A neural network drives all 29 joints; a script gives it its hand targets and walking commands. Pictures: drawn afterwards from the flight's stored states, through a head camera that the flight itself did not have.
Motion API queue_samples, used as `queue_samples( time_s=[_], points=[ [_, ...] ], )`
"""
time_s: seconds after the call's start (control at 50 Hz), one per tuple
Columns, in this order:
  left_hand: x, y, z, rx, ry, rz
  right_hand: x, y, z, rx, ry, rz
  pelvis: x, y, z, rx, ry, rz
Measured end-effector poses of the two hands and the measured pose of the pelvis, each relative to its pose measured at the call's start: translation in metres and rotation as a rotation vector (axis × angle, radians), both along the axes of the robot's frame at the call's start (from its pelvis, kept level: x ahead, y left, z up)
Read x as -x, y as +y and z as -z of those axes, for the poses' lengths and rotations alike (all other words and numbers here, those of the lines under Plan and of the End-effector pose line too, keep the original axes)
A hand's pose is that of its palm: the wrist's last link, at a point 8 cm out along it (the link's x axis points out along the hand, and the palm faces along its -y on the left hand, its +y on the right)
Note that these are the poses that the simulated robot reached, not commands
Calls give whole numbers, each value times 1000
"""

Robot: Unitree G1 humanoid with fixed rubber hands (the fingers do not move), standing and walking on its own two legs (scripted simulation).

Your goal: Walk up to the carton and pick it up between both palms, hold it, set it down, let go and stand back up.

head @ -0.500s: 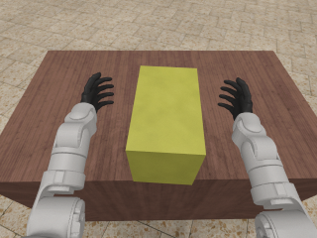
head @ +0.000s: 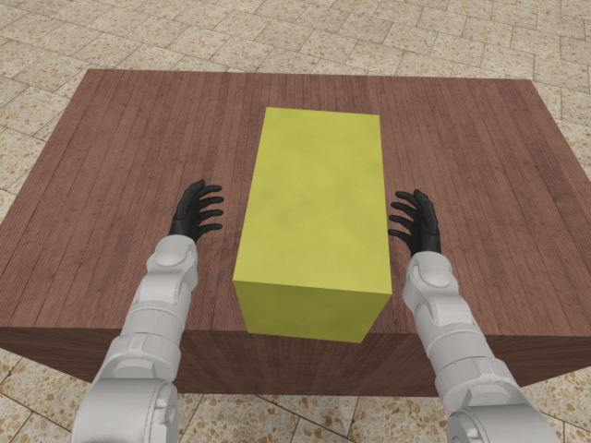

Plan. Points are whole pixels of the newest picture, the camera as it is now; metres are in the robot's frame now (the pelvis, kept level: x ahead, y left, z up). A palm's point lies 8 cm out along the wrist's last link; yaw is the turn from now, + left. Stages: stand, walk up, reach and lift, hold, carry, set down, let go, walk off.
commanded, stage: reach and lift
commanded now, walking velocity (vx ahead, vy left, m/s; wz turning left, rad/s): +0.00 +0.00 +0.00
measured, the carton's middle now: (313, 224) +0.43 +0.01 -0.01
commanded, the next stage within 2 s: none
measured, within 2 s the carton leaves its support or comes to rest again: neither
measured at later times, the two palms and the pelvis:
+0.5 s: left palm (197, 235) +0.38 +0.18 +0.02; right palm (414, 249) +0.37 -0.13 +0.02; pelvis -0.04 +0.00 -0.03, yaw +1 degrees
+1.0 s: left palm (216, 244) +0.38 +0.15 +0.01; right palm (401, 262) +0.36 -0.12 +0.01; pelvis -0.02 +0.00 -0.01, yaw +2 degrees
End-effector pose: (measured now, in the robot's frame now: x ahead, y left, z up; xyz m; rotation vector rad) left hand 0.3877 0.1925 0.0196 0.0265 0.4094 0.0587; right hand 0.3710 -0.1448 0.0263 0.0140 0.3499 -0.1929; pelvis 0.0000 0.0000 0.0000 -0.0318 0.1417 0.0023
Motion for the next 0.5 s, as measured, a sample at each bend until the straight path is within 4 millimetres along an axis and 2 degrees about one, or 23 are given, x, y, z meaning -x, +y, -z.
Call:
queue_samples(
  time_s=[0.08, 0.16, 0.36, 0.5],
  points=[
    [7, 2, 16, -6, -32, -15, 4, 6, 18, 9, -18, -13, 3, 3, 5, 8, 64, -8],
    [6, 4, 16, -30, -92, -26, 1, 11, 24, 0, -50, -31, 6, 6, 12, 19, 132, -10],
    [0, -6, -11, -25, -151, -2, -5, 14, 4, 0, -87, -51, 23, 8, 20, 21, 113, -23],
    [4, -17, -3, 5, -134, -10, 1, 12, 3, 7, -52, -47, 37, 4, 26, 7, 130, -18]
  ],
)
